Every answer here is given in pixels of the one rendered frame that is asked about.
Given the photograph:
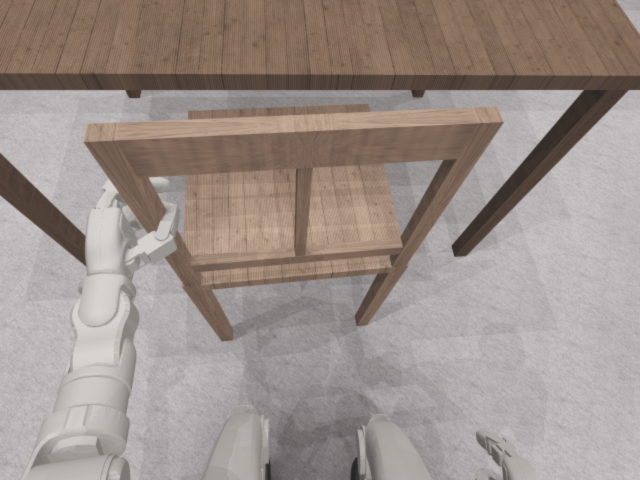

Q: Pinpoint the left robot hand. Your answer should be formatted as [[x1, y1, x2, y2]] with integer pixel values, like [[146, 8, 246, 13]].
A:
[[85, 177, 180, 281]]

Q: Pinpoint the right robot thigh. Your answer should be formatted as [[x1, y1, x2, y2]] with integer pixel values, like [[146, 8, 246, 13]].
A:
[[356, 421, 433, 480]]

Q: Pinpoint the table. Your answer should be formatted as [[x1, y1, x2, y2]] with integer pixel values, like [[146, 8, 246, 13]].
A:
[[0, 0, 640, 266]]

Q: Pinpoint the chair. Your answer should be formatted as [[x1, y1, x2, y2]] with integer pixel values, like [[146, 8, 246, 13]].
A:
[[83, 104, 504, 341]]

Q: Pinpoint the right robot hand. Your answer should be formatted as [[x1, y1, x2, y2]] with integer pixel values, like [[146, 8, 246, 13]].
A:
[[475, 430, 540, 480]]

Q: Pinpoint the robot left upper arm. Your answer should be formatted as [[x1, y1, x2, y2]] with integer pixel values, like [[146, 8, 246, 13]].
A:
[[24, 454, 131, 480]]

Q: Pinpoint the robot thigh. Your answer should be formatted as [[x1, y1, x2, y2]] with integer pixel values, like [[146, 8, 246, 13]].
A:
[[356, 421, 433, 480], [202, 413, 270, 480]]

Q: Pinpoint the left robot thigh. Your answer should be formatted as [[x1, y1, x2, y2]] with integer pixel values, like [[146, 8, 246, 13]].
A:
[[202, 413, 270, 480]]

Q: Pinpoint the left robot forearm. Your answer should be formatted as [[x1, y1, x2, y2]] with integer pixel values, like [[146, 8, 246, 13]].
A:
[[20, 273, 139, 480]]

